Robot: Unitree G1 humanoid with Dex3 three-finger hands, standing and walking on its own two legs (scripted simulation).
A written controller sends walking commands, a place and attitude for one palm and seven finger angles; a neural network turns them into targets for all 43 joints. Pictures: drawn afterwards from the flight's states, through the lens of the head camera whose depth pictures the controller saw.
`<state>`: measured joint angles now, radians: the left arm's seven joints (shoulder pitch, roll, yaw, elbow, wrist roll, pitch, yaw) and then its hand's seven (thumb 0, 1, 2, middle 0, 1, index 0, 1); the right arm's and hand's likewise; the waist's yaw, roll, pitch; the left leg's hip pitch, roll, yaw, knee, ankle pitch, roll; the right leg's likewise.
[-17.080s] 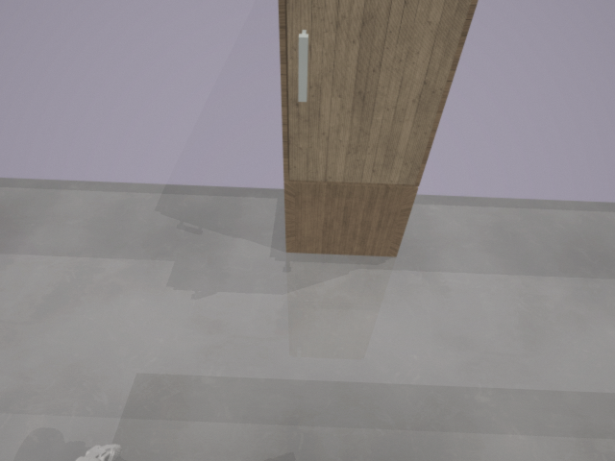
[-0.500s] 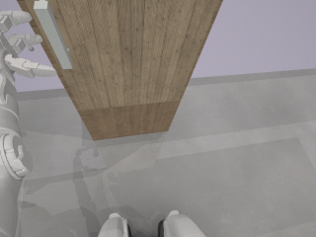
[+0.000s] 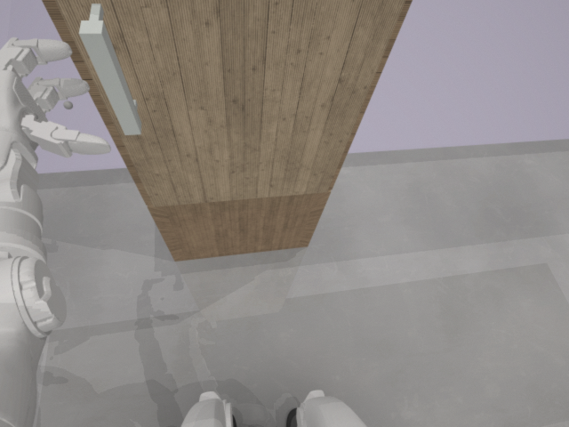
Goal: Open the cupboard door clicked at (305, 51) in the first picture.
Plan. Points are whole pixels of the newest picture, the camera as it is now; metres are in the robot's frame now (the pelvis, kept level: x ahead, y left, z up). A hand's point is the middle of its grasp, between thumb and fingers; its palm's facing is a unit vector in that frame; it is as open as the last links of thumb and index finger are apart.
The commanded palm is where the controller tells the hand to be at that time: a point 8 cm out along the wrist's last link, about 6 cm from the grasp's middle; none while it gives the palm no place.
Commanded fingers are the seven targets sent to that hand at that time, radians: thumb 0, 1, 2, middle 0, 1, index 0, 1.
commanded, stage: slide the fingers in behind the handle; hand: left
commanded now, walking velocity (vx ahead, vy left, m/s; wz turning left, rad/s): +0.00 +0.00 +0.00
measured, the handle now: (116, 75) +0.57 +0.18 +0.11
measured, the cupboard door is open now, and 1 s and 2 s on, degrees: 0 0 0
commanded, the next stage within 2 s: close the thumb around the handle in 1.46 s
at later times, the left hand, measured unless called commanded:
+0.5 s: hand (91, 104) +0.52 +0.21 +0.10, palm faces +0.07 -1.00 +0.01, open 13.9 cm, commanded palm +0.50 +0.24 +0.10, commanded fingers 0.00 -0.50 0.30 -0.30 -1.20 -0.30 -1.20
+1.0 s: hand (118, 104) +0.53 +0.18 +0.10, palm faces +0.07 -1.00 +0.02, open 13.8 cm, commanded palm +0.50 +0.21 +0.10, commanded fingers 0.00 -0.50 0.30 -0.30 -1.20 -0.30 -1.20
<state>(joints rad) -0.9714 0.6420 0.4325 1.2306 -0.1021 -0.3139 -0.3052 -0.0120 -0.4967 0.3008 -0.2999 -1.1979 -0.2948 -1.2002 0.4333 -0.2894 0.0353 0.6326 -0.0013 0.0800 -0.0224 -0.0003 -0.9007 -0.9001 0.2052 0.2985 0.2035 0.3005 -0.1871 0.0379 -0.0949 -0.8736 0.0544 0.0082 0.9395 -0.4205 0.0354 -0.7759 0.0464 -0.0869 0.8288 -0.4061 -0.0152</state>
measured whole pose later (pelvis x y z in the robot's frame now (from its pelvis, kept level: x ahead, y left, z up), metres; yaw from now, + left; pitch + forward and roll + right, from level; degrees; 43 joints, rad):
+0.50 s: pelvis +0.00 +0.00 +0.00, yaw +0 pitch +20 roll -4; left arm -1.01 0.60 0.42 1.26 -0.08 -0.32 -0.23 -0.01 -0.50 0.30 -0.30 -1.20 -0.31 -1.22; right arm 0.45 -0.27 0.04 0.65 -0.01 0.06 -0.01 0.00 -0.90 -0.90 0.21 0.30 0.20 0.30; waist -0.20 0.04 -0.09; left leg -0.89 0.05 0.01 0.96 -0.42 0.04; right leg -0.80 0.04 -0.08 0.85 -0.41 -0.01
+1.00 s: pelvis -0.01 +0.00 +0.00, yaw +0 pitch +21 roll -4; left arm -1.03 0.49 0.35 1.24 -0.07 -0.33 -0.12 -0.01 -0.50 0.30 -0.30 -1.20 -0.31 -1.23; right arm 0.44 -0.27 0.02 0.66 -0.03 0.03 0.02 0.00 -0.90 -0.90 0.20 0.30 0.20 0.30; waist -0.19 0.04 -0.10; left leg -0.90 0.04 0.01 0.96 -0.42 0.04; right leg -0.81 0.03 -0.09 0.86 -0.41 -0.01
